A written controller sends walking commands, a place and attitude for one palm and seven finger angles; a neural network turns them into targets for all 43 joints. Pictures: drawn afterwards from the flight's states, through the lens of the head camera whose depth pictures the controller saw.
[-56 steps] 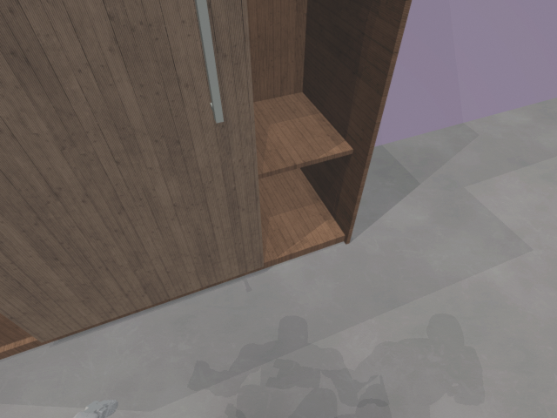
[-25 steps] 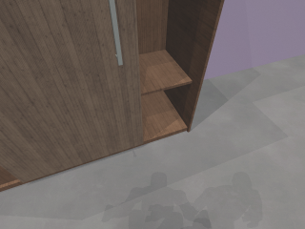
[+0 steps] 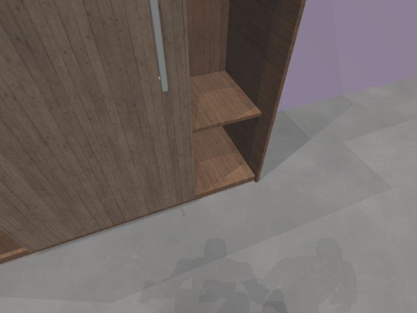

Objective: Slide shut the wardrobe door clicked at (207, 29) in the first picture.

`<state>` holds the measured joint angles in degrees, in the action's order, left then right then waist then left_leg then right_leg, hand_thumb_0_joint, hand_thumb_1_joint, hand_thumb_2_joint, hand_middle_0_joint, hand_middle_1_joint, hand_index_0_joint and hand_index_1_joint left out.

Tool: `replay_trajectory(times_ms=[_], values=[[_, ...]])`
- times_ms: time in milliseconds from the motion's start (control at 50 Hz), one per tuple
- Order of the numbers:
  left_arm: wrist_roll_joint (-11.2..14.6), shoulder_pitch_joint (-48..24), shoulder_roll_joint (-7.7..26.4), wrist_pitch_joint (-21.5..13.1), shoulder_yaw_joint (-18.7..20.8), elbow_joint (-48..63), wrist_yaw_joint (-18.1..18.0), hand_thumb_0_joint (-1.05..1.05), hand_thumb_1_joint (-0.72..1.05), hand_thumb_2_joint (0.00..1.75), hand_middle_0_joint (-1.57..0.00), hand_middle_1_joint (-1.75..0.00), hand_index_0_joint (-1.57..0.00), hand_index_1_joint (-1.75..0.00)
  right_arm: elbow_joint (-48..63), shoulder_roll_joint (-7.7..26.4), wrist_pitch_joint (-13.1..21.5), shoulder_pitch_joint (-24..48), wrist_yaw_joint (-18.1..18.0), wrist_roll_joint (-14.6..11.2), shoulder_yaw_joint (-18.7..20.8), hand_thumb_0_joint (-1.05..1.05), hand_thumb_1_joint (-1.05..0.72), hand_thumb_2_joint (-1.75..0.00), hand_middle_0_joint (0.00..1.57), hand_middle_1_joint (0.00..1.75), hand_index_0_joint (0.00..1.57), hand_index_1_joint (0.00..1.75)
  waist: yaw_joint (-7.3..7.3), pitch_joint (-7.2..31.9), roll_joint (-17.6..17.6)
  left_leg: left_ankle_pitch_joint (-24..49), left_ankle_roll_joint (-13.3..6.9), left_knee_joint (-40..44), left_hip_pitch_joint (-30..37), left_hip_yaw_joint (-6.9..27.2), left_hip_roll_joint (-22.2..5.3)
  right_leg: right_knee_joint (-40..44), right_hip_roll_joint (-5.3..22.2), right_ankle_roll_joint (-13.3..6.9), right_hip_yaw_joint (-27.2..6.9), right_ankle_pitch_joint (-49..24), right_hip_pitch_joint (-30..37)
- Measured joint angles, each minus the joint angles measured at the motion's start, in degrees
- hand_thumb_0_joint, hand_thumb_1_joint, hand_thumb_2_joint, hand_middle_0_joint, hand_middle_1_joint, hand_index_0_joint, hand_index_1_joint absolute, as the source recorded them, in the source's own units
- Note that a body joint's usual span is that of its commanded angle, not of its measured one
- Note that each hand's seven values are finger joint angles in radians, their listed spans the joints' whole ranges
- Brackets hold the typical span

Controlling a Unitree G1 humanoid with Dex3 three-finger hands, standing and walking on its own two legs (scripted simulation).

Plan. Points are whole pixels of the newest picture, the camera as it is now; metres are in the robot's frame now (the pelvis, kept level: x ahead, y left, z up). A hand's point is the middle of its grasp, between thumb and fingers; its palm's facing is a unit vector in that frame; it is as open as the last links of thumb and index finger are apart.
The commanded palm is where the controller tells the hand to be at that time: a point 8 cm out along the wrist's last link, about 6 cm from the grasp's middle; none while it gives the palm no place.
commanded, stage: look at it before walking up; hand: left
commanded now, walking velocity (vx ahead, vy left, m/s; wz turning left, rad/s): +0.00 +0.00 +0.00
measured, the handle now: (155, 33) +0.75 +0.20 +0.19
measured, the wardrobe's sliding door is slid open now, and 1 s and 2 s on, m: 0.39 0.39 0.39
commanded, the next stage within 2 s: turn to face it in 0.32 s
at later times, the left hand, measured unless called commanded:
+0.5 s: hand out of the picture +0.08 +0.25 -0.16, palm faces +0.00 -0.94 -0.33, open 7.4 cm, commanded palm none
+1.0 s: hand out of the picture -0.02 +0.26 -0.19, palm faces +0.26 -0.94 -0.21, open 7.4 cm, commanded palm none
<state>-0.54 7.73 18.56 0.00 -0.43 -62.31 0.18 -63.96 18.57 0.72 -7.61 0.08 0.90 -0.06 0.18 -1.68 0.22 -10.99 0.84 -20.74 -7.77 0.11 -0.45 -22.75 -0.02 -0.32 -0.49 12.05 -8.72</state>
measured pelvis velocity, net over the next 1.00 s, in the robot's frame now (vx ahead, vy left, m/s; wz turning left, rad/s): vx -0.03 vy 0.05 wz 0.25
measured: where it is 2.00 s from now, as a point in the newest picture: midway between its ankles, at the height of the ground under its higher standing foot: outside the picture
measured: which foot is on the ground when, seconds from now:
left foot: down 0.00-1.00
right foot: down 0.00-0.82, up 0.84-1.00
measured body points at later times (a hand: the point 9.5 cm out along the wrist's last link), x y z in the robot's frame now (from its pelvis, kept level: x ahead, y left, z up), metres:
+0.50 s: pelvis +0.01 +0.00 +0.00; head +0.01 +0.00 +0.45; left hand +0.08 +0.29 -0.13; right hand +0.09 -0.29 -0.13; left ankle +0.00 +0.13 -0.75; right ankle +0.00 -0.11 -0.75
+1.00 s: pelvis -0.03 +0.05 -0.01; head +0.00 +0.09 +0.44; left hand -0.04 +0.31 -0.17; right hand +0.07 -0.18 -0.14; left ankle -0.02 +0.13 -0.75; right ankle -0.02 -0.10 -0.67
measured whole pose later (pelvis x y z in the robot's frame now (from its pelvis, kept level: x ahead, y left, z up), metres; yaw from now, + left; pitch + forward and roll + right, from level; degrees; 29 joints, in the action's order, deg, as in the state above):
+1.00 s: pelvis -0.03 +0.05 -0.01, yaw +14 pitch -1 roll -1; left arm -0.9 11.3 14.2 4.0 3.0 -56.5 -0.9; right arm -56.7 10.1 -1.1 -13.9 -0.3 1.3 1.5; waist -0.4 -4.5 2.7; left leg -13.2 -4.5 -29.4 -15.8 -2.1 2.5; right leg -63.6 4.3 3.5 1.6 23.8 -26.4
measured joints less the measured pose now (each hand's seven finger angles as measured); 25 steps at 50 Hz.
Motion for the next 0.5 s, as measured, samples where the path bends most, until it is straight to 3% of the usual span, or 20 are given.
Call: replay_trajectory(times_ms=[500], values=[[0.04,-0.03,0.37,0.03,0.23,0.07,-0.14,0.01,0.9,0.9,-0.21,-0.3,-0.21,-0.3,0.42,0.47,-0.11,0.69,-0.08,-0.11,-0.08,0.01,-0.9,-0.89,0.21,0.3,0.2,0.3,-0.04,-0.25,0.0,0.01,-0.03,0.64,0.57,0.66,0.2,0.91,0.23,0.1,0.67,0.11,0.98]])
